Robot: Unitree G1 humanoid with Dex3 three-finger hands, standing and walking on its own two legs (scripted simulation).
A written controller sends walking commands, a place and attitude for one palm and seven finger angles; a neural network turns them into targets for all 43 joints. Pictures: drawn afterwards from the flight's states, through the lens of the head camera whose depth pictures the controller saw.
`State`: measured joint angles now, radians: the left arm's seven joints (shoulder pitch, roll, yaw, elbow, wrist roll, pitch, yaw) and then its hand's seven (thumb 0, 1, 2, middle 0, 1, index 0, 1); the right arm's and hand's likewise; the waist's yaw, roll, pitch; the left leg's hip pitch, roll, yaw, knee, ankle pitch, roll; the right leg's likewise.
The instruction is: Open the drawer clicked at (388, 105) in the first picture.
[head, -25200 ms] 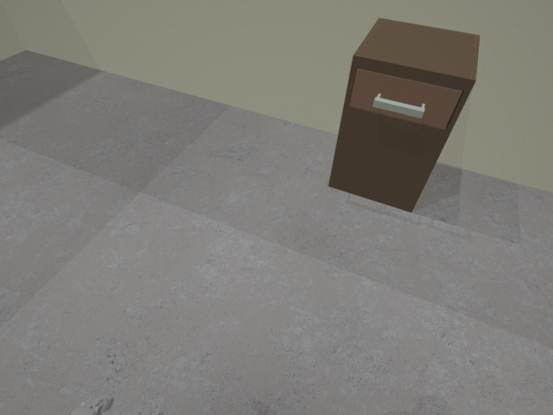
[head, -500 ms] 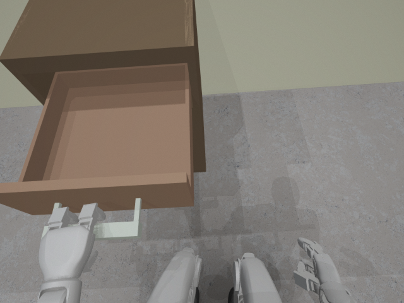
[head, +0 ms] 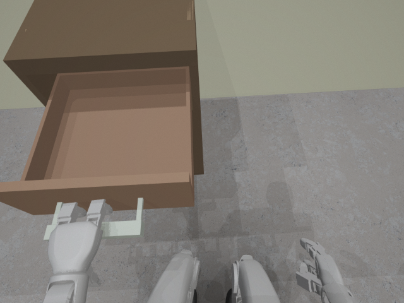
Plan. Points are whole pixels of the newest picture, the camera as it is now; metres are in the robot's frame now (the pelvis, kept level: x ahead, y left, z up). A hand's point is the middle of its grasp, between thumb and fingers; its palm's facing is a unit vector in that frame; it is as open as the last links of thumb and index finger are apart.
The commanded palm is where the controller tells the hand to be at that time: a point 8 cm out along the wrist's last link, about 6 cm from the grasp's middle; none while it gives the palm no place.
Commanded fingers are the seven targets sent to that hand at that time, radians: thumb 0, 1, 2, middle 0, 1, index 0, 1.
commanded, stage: lift the hand off the handle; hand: left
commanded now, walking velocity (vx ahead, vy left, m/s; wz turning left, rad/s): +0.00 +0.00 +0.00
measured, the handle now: (98, 218) +0.27 +0.25 -0.05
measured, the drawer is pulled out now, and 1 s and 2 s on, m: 0.30 0.30 0.30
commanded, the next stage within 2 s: none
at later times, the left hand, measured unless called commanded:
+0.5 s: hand (87, 238) +0.23 +0.26 -0.04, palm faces -0.09 -0.06 -0.99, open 13.7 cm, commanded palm +0.22 +0.25 +0.02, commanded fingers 0.00 -0.50 0.30 -0.30 -1.20 -0.30 -1.20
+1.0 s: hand (76, 234) +0.23 +0.26 +0.00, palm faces -0.05 -0.07 -1.00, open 13.8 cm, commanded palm +0.21 +0.25 +0.06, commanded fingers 0.00 -0.50 0.30 -0.30 -1.20 -0.30 -1.20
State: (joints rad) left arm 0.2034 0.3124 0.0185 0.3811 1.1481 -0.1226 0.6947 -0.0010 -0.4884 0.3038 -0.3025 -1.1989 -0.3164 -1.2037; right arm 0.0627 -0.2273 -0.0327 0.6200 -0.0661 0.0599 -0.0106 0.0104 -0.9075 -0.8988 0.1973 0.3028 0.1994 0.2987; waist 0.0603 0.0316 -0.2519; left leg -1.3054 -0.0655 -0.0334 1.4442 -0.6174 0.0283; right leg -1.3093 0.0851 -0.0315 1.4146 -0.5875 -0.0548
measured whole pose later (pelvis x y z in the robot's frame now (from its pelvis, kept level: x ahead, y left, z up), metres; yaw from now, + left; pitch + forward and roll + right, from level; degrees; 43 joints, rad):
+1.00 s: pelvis +0.03 +0.00 +0.06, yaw +0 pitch +21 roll -1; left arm 0.33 0.31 -0.02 0.26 1.11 -0.06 0.63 0.00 -0.49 0.30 -0.32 -1.20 -0.32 -1.20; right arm 0.12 -0.23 -0.02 0.56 -0.04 0.10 0.00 0.01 -0.91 -0.90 0.20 0.30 0.20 0.30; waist 0.05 0.04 -0.23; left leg -1.00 -0.06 -0.04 1.20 -0.57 0.04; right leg -1.00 0.09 -0.01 1.17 -0.54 -0.05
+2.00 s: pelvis +0.04 +0.02 +0.10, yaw +0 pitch +13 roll -1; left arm 0.46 0.33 -0.04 0.06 1.05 -0.02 0.53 0.00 -0.49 0.30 -0.32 -1.20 -0.32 -1.20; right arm 0.16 -0.24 -0.02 0.51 -0.02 0.11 0.04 0.01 -0.91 -0.90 0.20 0.30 0.20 0.30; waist 0.06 0.07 -0.19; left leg -0.72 -0.07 -0.03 0.99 -0.50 0.05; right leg -0.72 0.08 0.01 0.96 -0.47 -0.03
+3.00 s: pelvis +0.05 +0.01 +0.13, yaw +0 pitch +7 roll -1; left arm 0.58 0.46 0.05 -0.25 0.96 -0.02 0.33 0.00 -0.49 0.30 -0.32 -1.20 -0.32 -1.20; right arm 0.17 -0.24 0.00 0.47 0.00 0.11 0.02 0.01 -0.91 -0.90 0.20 0.30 0.20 0.30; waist 0.09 0.08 -0.12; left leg -0.46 -0.06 -0.04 0.78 -0.43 0.05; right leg -0.46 0.07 0.02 0.75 -0.40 -0.04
